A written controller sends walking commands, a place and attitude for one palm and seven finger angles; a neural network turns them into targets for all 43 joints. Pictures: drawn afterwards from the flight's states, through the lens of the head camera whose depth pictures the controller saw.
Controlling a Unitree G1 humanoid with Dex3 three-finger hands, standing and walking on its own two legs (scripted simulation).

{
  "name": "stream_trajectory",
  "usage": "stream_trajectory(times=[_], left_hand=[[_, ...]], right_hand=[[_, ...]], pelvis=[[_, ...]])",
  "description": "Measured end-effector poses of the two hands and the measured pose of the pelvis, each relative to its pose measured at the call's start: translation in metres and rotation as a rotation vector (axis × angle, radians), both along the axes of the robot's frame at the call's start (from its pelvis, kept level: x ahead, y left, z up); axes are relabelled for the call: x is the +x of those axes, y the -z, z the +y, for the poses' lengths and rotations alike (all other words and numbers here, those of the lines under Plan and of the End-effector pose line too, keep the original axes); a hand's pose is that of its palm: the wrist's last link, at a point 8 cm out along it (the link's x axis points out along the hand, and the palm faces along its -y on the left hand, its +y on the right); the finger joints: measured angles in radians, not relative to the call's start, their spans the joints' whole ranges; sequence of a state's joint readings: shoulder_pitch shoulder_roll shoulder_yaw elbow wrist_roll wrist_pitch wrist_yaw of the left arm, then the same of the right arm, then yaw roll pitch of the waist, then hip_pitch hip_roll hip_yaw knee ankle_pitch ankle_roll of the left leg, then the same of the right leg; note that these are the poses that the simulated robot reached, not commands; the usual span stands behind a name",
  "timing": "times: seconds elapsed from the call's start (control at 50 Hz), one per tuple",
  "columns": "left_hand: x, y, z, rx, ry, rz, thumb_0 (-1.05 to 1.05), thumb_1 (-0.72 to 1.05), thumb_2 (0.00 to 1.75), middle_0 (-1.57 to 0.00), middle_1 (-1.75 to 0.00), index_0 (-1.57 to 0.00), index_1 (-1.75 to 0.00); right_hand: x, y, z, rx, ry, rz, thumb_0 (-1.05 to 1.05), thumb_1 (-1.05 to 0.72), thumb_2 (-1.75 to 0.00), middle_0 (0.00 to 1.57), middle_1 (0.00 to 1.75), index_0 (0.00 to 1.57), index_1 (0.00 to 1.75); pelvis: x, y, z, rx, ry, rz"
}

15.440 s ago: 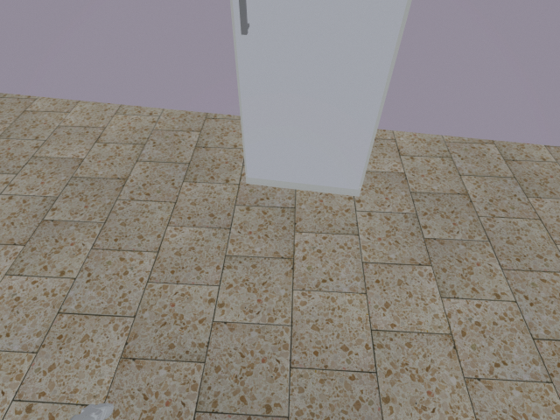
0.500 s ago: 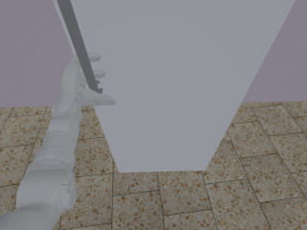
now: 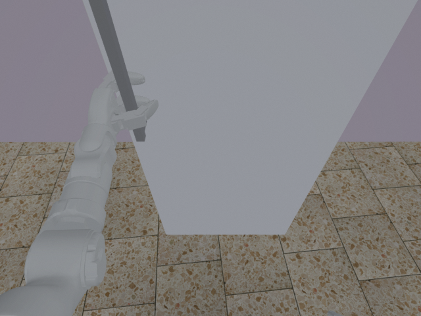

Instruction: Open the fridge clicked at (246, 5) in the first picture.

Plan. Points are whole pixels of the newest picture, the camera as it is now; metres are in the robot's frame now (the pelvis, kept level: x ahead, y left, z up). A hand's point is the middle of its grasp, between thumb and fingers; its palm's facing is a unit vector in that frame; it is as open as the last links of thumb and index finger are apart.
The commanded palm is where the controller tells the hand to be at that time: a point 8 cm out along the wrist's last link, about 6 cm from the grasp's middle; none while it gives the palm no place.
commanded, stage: grip the handle and tug to test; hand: left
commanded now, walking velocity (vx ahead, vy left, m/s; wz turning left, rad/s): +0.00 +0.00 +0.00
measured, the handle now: (117, 45) +0.51 +0.17 +0.25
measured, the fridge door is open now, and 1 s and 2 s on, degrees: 0 2 31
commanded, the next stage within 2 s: pull the door a little, standing still in 0.88 s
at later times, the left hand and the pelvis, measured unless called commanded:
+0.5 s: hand (138, 110) +0.46 +0.14 +0.16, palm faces +0.00 -1.00 +0.00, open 5.3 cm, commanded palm +0.42 +0.19 +0.15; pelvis +0.00 +0.00 +0.00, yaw -1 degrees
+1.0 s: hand (137, 117) +0.44 +0.14 +0.16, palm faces -0.01 -1.00 +0.00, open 5.5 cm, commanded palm +0.41 +0.20 +0.15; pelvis +0.03 +0.00 +0.01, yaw -1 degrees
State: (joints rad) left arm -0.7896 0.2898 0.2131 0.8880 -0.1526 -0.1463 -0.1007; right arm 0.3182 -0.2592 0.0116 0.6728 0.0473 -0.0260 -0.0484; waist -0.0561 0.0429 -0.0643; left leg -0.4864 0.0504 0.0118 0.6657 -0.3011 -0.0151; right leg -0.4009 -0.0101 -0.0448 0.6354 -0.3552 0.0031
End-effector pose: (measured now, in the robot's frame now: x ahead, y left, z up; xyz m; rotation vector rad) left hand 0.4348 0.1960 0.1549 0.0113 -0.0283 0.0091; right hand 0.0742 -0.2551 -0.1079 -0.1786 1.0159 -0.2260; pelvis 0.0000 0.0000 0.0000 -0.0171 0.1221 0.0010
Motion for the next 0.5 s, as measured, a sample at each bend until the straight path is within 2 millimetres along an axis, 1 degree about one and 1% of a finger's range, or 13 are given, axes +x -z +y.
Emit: stream_trajectory(times=[0.12, 0.2, 0.34, 0.5], left_hand=[[0.001, 0.000, 0.001, -0.004, 0.002, -0.002, 0.01, 0.64, 0.79, -0.42, -1.36, -0.39, -1.37], [0.001, 0.000, 0.001, -0.005, 0.005, -0.002, 0.01, 0.76, 0.84, -0.43, -1.38, -0.40, -1.39], [0.001, 0.000, 0.001, -0.007, 0.009, -0.003, 0.01, 0.76, 0.83, -0.43, -1.39, -0.40, -1.40], [0.001, 0.000, 0.001, -0.008, 0.006, -0.003, 0.01, 0.77, 0.82, -0.42, -1.40, -0.39, -1.40]], right_hand=[[-0.007, 0.002, 0.001, 0.004, 0.005, 0.019, 0.01, -0.90, -0.90, 0.20, 0.30, 0.20, 0.30], [-0.011, 0.002, 0.001, 0.004, 0.014, 0.023, 0.01, -0.90, -0.90, 0.20, 0.30, 0.20, 0.30], [-0.015, 0.001, -0.001, -0.002, 0.026, 0.026, 0.01, -0.90, -0.90, 0.20, 0.30, 0.20, 0.30], [-0.012, -0.001, -0.002, -0.005, 0.030, 0.013, 0.01, -0.90, -0.90, 0.20, 0.30, 0.20, 0.30]], pelvis=[[0.000, 0.000, 0.000, 0.000, 0.002, 0.002], [0.000, 0.000, 0.000, 0.000, 0.004, 0.001], [0.001, 0.000, 0.000, 0.000, 0.009, -0.001], [0.002, -0.001, 0.001, 0.000, 0.012, -0.002]])
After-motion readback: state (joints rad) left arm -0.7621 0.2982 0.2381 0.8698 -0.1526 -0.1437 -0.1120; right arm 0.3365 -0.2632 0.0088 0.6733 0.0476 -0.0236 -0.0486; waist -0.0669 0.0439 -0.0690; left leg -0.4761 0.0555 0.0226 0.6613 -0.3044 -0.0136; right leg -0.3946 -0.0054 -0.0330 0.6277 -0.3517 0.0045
